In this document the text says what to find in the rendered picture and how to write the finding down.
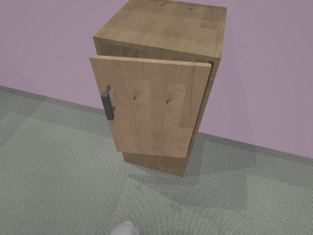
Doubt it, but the robot left thigh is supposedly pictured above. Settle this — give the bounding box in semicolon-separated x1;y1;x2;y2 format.
109;223;140;235

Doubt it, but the robot left shin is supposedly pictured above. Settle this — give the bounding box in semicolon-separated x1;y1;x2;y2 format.
123;221;133;225

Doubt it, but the handle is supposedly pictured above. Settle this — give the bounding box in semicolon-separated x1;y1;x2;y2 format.
101;85;115;120

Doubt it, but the cupboard door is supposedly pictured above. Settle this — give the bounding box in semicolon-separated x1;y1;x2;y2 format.
89;55;211;159

